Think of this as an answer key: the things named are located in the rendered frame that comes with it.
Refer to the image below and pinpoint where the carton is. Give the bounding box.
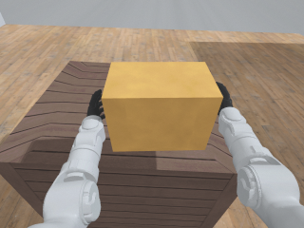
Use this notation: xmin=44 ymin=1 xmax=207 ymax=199
xmin=101 ymin=62 xmax=223 ymax=152

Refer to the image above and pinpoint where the left robot forearm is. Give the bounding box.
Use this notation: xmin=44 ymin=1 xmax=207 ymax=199
xmin=43 ymin=115 xmax=105 ymax=220

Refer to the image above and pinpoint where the pedestal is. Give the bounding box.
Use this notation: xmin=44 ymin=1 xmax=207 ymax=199
xmin=0 ymin=61 xmax=238 ymax=228

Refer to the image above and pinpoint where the right robot hand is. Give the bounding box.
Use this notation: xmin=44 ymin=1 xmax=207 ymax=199
xmin=216 ymin=82 xmax=233 ymax=116

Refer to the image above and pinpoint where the robot left upper arm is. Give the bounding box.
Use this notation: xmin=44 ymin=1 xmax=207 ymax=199
xmin=28 ymin=180 xmax=101 ymax=228

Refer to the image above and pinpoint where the left robot hand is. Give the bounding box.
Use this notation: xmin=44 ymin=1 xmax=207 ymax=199
xmin=86 ymin=89 xmax=105 ymax=120

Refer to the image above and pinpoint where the robot right upper arm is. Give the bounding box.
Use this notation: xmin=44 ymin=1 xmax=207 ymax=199
xmin=237 ymin=164 xmax=304 ymax=228

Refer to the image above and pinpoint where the right robot forearm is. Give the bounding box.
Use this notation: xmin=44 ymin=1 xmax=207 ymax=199
xmin=218 ymin=106 xmax=300 ymax=200

